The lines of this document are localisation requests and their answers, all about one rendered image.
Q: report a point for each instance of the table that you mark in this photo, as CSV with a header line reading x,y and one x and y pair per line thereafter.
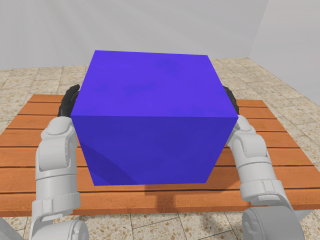
x,y
221,192

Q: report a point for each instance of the carton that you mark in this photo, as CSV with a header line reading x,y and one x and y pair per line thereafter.
x,y
145,118

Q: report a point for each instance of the robot right upper arm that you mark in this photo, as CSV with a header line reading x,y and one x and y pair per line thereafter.
x,y
270,223

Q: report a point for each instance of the left robot forearm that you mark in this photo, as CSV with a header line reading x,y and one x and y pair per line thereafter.
x,y
55,174

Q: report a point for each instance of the right robot hand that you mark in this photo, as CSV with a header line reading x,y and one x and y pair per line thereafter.
x,y
232,99

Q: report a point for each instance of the left robot hand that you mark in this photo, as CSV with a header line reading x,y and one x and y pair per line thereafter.
x,y
68,101

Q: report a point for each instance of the robot left upper arm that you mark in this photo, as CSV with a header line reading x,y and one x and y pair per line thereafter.
x,y
68,230

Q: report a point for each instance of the right robot forearm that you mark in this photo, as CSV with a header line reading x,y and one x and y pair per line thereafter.
x,y
259,184

